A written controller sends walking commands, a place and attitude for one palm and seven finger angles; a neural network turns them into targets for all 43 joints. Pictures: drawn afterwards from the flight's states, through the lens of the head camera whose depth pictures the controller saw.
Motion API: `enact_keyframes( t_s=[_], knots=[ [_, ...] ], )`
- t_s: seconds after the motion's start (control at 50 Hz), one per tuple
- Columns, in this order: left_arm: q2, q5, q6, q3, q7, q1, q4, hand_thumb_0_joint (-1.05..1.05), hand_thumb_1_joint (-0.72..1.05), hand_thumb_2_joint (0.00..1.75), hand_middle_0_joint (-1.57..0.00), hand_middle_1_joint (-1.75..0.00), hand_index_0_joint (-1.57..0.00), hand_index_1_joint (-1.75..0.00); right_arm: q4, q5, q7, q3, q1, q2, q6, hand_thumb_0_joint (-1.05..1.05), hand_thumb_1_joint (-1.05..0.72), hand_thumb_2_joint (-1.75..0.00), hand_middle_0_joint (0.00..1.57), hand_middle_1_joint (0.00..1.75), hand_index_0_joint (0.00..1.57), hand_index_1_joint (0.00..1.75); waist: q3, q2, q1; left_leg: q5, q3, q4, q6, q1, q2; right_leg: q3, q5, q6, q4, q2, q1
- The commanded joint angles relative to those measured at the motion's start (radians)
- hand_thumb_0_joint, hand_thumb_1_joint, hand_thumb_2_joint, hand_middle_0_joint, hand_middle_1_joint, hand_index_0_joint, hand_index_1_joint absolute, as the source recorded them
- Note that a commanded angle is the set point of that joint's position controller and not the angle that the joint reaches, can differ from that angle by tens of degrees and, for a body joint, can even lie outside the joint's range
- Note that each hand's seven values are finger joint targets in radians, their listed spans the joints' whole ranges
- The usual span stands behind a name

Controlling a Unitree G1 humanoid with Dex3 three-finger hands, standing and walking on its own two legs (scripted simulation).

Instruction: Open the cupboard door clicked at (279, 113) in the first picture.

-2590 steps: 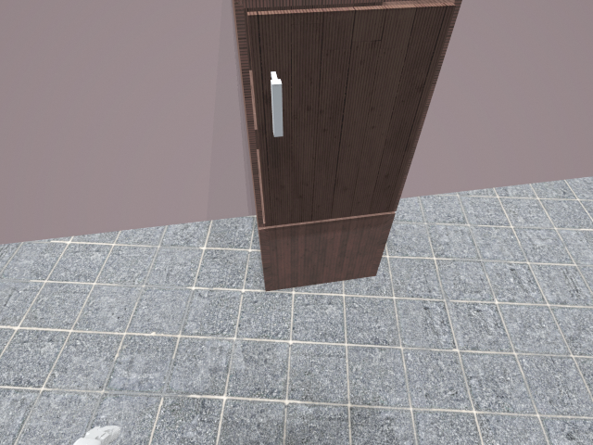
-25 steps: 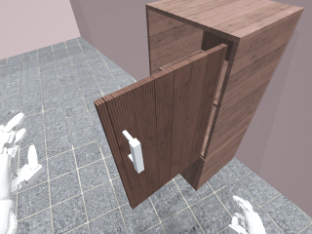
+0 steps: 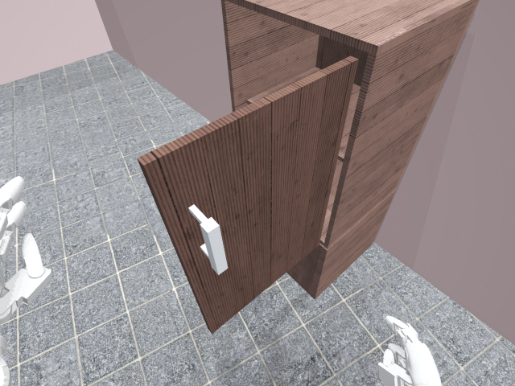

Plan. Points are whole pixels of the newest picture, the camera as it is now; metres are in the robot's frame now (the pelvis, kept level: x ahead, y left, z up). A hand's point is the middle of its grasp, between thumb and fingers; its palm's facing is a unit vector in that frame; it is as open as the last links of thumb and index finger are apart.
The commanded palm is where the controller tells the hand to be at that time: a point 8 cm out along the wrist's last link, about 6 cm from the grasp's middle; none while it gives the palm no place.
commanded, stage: step back with the hand held close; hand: left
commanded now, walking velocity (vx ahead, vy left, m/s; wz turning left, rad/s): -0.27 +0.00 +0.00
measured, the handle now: (208, 240) +0.32 +0.11 +0.06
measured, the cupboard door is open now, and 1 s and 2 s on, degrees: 89 89 89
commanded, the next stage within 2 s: stop stepping back and stand still in 1.00 s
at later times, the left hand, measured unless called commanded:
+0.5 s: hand out of the picture +0.12 +0.29 +0.15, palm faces +0.44 -0.75 -0.50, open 7.4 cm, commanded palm +0.05 +0.32 +0.17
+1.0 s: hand out of the picture +0.04 +0.29 +0.17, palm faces +0.47 -0.78 -0.41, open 7.4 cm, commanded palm -0.02 +0.33 +0.17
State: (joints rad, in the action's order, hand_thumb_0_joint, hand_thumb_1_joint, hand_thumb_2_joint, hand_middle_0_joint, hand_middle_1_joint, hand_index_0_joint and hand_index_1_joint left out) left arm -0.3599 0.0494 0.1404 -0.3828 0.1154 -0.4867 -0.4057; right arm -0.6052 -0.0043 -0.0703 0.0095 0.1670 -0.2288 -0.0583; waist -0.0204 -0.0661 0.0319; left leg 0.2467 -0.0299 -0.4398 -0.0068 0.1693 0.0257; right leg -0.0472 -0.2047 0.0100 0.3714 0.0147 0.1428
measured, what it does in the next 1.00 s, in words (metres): walks backwards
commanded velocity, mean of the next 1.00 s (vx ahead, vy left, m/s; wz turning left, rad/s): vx -0.32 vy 0.00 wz -0.01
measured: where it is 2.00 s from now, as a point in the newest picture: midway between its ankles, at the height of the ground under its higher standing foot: outside the picture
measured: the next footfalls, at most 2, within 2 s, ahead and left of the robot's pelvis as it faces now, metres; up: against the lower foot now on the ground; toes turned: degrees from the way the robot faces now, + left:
right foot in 1.06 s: -0.22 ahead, -0.06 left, +0.00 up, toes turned -7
left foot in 1.20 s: -0.07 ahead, +0.10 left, +0.00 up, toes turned -3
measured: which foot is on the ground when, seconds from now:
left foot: down 0.00-1.00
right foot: down 0.00-0.76, up 0.78-1.00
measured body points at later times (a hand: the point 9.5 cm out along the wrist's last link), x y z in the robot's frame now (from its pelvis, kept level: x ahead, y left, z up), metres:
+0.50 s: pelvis -0.08 +0.02 -0.02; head -0.06 +0.03 +0.43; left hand +0.09 +0.32 +0.18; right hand +0.09 -0.21 -0.10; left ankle -0.01 +0.11 -0.74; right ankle +0.00 -0.11 -0.74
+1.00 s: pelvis -0.16 +0.03 -0.01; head -0.14 +0.05 +0.44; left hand +0.01 +0.33 +0.20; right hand +0.01 -0.18 -0.09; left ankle -0.01 +0.11 -0.74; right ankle -0.28 -0.10 -0.71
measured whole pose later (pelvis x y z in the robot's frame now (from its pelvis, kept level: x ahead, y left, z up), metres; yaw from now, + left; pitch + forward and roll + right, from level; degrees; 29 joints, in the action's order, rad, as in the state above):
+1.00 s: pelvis -0.16 +0.03 -0.01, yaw +0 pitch +3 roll -4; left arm -0.42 0.06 0.22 -0.45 0.18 -0.53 -0.58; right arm -0.64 -0.02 -0.04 0.00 0.19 -0.15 -0.15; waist 0.01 -0.02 0.03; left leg -0.05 -0.04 -0.38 -0.04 0.48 0.06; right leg -0.04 -0.53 0.03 0.74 0.07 0.21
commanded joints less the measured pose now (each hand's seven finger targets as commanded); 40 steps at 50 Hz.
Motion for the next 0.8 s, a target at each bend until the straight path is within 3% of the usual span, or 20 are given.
enact_keyframes(
  t_s=[0.0, 0.06, 0.2, 0.28, 0.36, 0.4, 0.48, 0.52, 0.58, 0.62, 0.64, 0.66, 0.68, 0.7, 0.72, 0.74, 0.76, 0.78],
  knots=[
    [-0.194, 0.0, 0.063, -0.117, 0.015, -0.029, -0.207, 0.0, 0.9, 0.9, -0.2, -0.3, -0.2, -0.3, 0.181, 0.008, -0.021, -0.052, -0.091, -0.116, -0.015, 0.0, -0.9, -0.9, 0.2, 0.3, 0.2, 0.3, 0.155, 0.035, -0.016, -0.336, 0.031, 0.019, -0.015, -0.019, 0.042, 0.065, 0.369, -0.008, 0.004, -0.091, -0.016],
    [-0.225, 0.001, 0.063, -0.148, 0.024, -0.046, -0.24, 0.0, 0.9, 0.9, -0.2, -0.3, -0.2, -0.3, 0.199, 0.014, -0.024, -0.059, -0.09, -0.11, 0.001, 0.0, -0.9, -0.9, 0.2, 0.3, 0.2, 0.3, 0.186, 0.081, -0.018, -0.342, 0.03, 0.006, -0.015, -0.002, 0.047, 0.069, 0.404, -0.012, 0.033, -0.094, -0.017],
    [-0.237, -0.005, 0.076, -0.165, 0.046, -0.075, -0.304, 0.0, 0.9, 0.9, -0.2, -0.3, -0.2, -0.3, 0.218, 0.016, -0.029, -0.063, -0.083, -0.114, -0.001, 0.0, -0.9, -0.9, 0.2, 0.3, 0.2, 0.3, 0.165, 0.003, -0.016, -0.214, 0.066, 0.032, -0.024, 0.123, 0.066, 0.077, 0.255, -0.01, 0.081, -0.082, -0.01],
    [-0.229, -0.016, 0.092, -0.172, 0.054, -0.067, -0.307, 0.0, 0.9, 0.9, -0.2, -0.3, -0.2, -0.3, 0.222, 0.016, -0.028, -0.066, -0.078, -0.127, -0.02, 0.0, -0.9, -0.9, 0.2, 0.3, 0.2, 0.3, 0.113, -0.041, -0.018, 0.06, 0.105, 0.096, -0.049, 0.285, 0.09, 0.079, 0.091, -0.014, 0.12, -0.061, -0.033],
    [-0.213, -0.032, 0.111, -0.173, 0.059, -0.043, -0.3, 0.0, 0.9, 0.9, -0.2, -0.3, -0.2, -0.3, 0.225, 0.016, -0.026, -0.066, -0.061, -0.131, -0.043, 0.0, -0.9, -0.9, 0.2, 0.3, 0.2, 0.3, 0.066, -0.036, -0.026, 0.316, 0.134, 0.127, -0.075, 0.45, 0.112, 0.093, -0.021, -0.019, 0.176, -0.05, -0.062],
    [-0.215, -0.042, 0.122, -0.179, 0.061, -0.02, -0.311, 0.0, 0.9, 0.9, -0.2, -0.3, -0.2, -0.3, 0.222, 0.012, -0.028, -0.067, -0.054, -0.132, -0.056, 0.0, -0.9, -0.9, 0.2, 0.3, 0.2, 0.3, 0.059, -0.029, -0.027, 0.374, 0.148, 0.127, -0.081, 0.503, 0.118, 0.097, -0.062, -0.02, 0.192, -0.046, -0.074],
    [-0.226, -0.05, 0.136, -0.195, 0.063, 0.011, -0.326, 0.0, 0.9, 0.9, -0.2, -0.3, -0.2, -0.3, 0.214, 0.006, -0.025, -0.07, -0.045, -0.137, -0.079, 0.0, -0.9, -0.9, 0.2, 0.3, 0.2, 0.3, 0.058, -0.029, -0.027, 0.436, 0.16, 0.101, -0.079, 0.508, 0.111, 0.114, -0.158, -0.012, 0.19, -0.041, -0.021],
    [-0.216, -0.047, 0.143, -0.188, 0.064, 0.007, -0.327, 0.0, 0.9, 0.9, -0.2, -0.3, -0.2, -0.3, 0.207, 0.006, -0.024, -0.068, -0.037, -0.124, -0.087, 0.0, -0.9, -0.9, 0.2, 0.3, 0.2, 0.3, 0.059, 0.004, -0.031, 0.399, 0.137, 0.046, -0.067, 0.466, 0.086, 0.145, -0.176, 0.0, 0.15, -0.058, 0.039],
    [-0.226, -0.034, 0.149, -0.191, 0.07, -0.009, -0.318, 0.0, 0.9, 0.9, -0.2, -0.3, -0.2, -0.3, 0.176, 0.001, -0.02, -0.068, -0.019, -0.115, -0.09, 0.0, -0.9, -0.9, 0.2, 0.3, 0.2, 0.3, 0.076, 0.109, -0.038, 0.288, 0.077, -0.141, -0.026, 0.267, 0.017, 0.234, -0.251, 0.041, 0.001, -0.137, 0.254],
    [-0.219, -0.027, 0.143, -0.168, 0.077, 0.009, -0.315, 0.0, 0.9, 0.9, -0.2, -0.3, -0.2, -0.3, 0.153, 0.005, -0.014, -0.061, -0.014, -0.101, -0.08, 0.0, -0.9, -0.9, 0.2, 0.3, 0.2, 0.3, 0.087, 0.175, -0.047, 0.202, 0.041, -0.265, -0.005, 0.146, -0.016, 0.246, -0.266, 0.068, -0.05, -0.2, 0.378],
    [-0.224, -0.025, 0.139, -0.169, 0.081, 0.017, -0.317, 0.0, 0.9, 0.9, -0.2, -0.3, -0.2, -0.3, 0.148, 0.007, -0.013, -0.06, -0.021, -0.098, -0.074, 0.0, -0.9, -0.9, 0.2, 0.3, 0.2, 0.3, 0.082, 0.169, -0.049, 0.185, 0.038, -0.275, -0.003, 0.115, -0.02, 0.234, -0.254, 0.068, -0.051, -0.206, 0.412],
    [-0.231, -0.025, 0.139, -0.17, 0.082, 0.03, -0.325, 0.0, 0.9, 0.9, -0.2, -0.3, -0.2, -0.3, 0.147, 0.009, -0.014, -0.058, -0.025, -0.1, -0.07, 0.0, -0.9, -0.9, 0.2, 0.3, 0.2, 0.3, 0.072, 0.156, -0.05, 0.198, 0.052, -0.242, -0.007, 0.104, -0.012, 0.208, -0.257, 0.057, -0.035, -0.193, 0.433],
    [-0.238, -0.025, 0.139, -0.179, 0.084, 0.026, -0.325, 0.0, 0.9, 0.9, -0.2, -0.3, -0.2, -0.3, 0.147, 0.007, -0.02, -0.06, -0.037, -0.105, -0.068, 0.0, -0.9, -0.9, 0.2, 0.3, 0.2, 0.3, 0.057, 0.094, -0.049, 0.228, 0.084, -0.173, -0.016, 0.124, 0.014, 0.179, -0.268, 0.041, 0.001, -0.161, 0.434],
    [-0.24, -0.025, 0.142, -0.187, 0.085, 0.018, -0.339, 0.0, 0.9, 0.9, -0.2, -0.3, -0.2, -0.3, 0.158, 0.007, -0.023, -0.057, -0.038, -0.114, -0.066, 0.0, -0.9, -0.9, 0.2, 0.3, 0.2, 0.3, 0.046, 0.015, -0.047, 0.313, 0.156, -0.062, -0.037, 0.213, 0.064, 0.142, -0.296, 0.017, 0.082, -0.113, 0.38],
    [-0.236, -0.027, 0.149, -0.195, 0.083, 0.018, -0.366, 0.0, 0.9, 0.9, -0.2, -0.3, -0.2, -0.3, 0.174, 0.004, -0.026, -0.055, -0.053, -0.126, -0.074, 0.0, -0.9, -0.9, 0.2, 0.3, 0.2, 0.3, 0.043, -0.123, -0.044, 0.447, 0.276, 0.108, -0.075, 0.384, 0.156, 0.095, -0.276, -0.01, 0.265, -0.037, 0.245],
    [-0.237, -0.033, 0.154, -0.224, 0.081, 0.017, -0.389, 0.0, 0.9, 0.9, -0.2, -0.3, -0.2, -0.3, 0.184, -0.003, -0.027, -0.064, -0.066, -0.137, -0.088, 0.0, -0.9, -0.9, 0.2, 0.3, 0.2, 0.3, 0.088, -0.288, -0.033, 0.599, 0.455, 0.335, -0.141, 0.577, 0.301, 0.032, -0.211, -0.04, 0.602, 0.07, 0.036],
    [-0.27, -0.036, 0.16, -0.243, 0.081, 0.054, -0.435, 0.0, 0.9, 0.9, -0.2, -0.3, -0.2, -0.3, 0.174, -0.013, -0.023, -0.074, -0.045, -0.102, -0.106, 0.0, -0.9, -0.9, 0.2, 0.3, 0.2, 0.3, 0.125, -0.24, -0.038, 0.458, 0.481, 0.362, -0.161, 0.516, 0.34, 0.074, -0.27, -0.028, 0.805, 0.076, 0.079],
    [-0.296, -0.031, 0.168, -0.253, 0.081, 0.048, -0.438, 0.0, 0.9, 0.9, -0.2, -0.3, -0.2, -0.3, 0.159, -0.01, -0.018, -0.084, -0.041, -0.098, -0.117, 0.0, -0.9, -0.9, 0.2, 0.3, 0.2, 0.3, 0.151, -0.12, -0.034, 0.326, 0.446, 0.292, -0.156, 0.403, 0.336, 0.113, -0.297, -0.022, 0.859, 0.071, 0.155]
  ],
)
